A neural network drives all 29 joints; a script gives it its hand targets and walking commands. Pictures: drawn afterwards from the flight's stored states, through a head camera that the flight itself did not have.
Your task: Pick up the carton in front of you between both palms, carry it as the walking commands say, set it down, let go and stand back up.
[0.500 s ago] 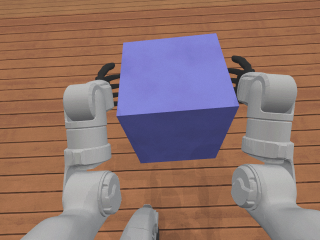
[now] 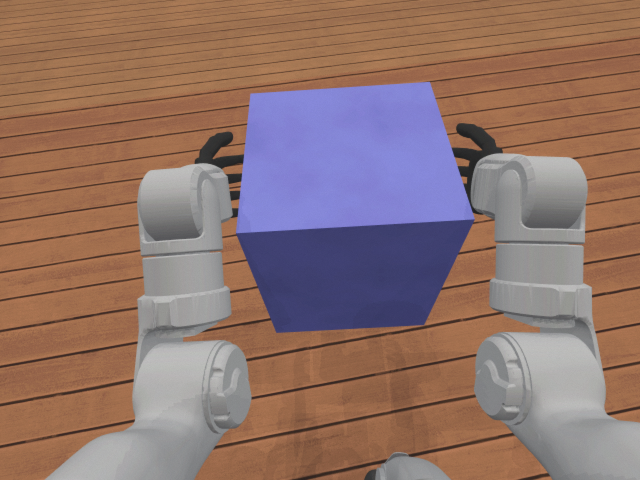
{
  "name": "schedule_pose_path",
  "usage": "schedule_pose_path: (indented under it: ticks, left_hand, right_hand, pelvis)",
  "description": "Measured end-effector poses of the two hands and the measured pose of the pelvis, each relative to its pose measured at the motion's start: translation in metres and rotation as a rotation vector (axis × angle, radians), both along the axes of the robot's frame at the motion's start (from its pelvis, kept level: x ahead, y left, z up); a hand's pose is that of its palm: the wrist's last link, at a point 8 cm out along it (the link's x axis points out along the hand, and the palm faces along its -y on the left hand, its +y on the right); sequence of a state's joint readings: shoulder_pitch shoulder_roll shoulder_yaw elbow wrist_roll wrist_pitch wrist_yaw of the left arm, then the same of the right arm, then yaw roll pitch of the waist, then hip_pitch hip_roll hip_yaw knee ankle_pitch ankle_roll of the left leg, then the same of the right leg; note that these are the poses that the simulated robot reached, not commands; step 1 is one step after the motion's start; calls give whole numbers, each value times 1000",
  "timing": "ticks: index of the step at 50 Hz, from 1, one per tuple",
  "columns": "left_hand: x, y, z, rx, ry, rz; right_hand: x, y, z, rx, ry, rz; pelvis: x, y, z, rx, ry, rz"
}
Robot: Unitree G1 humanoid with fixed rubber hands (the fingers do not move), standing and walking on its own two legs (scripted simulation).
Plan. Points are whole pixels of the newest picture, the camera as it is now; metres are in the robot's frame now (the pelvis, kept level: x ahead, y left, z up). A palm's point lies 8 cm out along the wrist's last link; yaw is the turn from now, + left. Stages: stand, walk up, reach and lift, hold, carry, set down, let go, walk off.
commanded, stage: carry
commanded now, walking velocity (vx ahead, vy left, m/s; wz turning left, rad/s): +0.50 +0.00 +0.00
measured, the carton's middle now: (345, 220) +0.40 -0.01 +0.10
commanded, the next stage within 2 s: none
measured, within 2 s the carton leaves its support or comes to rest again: neither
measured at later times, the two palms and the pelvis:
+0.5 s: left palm (230, 35) +0.70 +0.14 +0.21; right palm (425, 38) +0.67 -0.15 +0.21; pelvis +0.31 +0.03 +0.06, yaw +0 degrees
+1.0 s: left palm out of the picture +0.98 +0.18 +0.29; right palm out of the picture +1.02 -0.12 +0.30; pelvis +0.62 -0.01 +0.12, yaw +1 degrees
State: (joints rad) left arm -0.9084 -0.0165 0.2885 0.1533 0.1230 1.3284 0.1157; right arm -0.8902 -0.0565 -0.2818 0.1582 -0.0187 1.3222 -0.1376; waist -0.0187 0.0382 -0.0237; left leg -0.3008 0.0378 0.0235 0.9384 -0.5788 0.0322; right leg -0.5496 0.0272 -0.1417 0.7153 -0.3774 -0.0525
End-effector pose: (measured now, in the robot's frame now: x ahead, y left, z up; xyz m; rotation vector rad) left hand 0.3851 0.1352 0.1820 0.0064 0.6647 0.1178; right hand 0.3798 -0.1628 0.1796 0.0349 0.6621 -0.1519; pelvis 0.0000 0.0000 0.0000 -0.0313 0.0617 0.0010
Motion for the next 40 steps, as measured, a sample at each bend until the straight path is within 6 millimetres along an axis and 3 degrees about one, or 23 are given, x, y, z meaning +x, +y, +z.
schedule_pose_path:
  ticks: [4, 7, 14, 18, 23, 28, 35, 37, 40]
  left_hand:
    - [26, 22, -3, 7, 71, 70]
    - [52, 36, 6, 3, 70, 113]
    - [149, 50, 34, -4, 12, 126]
    - [219, 46, 29, -11, 25, 59]
    - [290, 19, 26, -5, 112, -48]
    - [354, -1, 41, -26, 92, -84]
    - [448, -8, 78, -20, -13, -39]
    - [472, -4, 83, 1, -22, -11]
    - [494, 10, 81, 18, 32, 44]
  right_hand:
    - [56, 23, 6, -7, 70, 81]
    - [96, 38, 15, 0, 69, 118]
    - [191, 52, 39, 18, 11, 111]
    - [239, 46, 36, -22, 23, 62]
    - [271, 19, 24, -36, 112, -32]
    - [320, 0, 40, -27, 90, -89]
    - [429, -8, 78, -11, -15, -61]
    - [465, -4, 83, -10, -23, -21]
    - [511, 9, 87, -13, 29, 45]
  pelvis:
    - [44, -9, 20, 27, 9, 0]
    - [77, -12, 30, 43, 12, 4]
    - [170, -1, 36, 55, 23, 6]
    - [231, 15, 30, 82, 1, -5]
    - [286, 27, 55, 50, -4, -1]
    - [340, 28, 74, 28, 5, -12]
    - [439, 9, 77, 9, 12, -12]
    - [468, 0, 75, -9, -1, 1]
    - [504, -10, 87, 6, -3, 0]
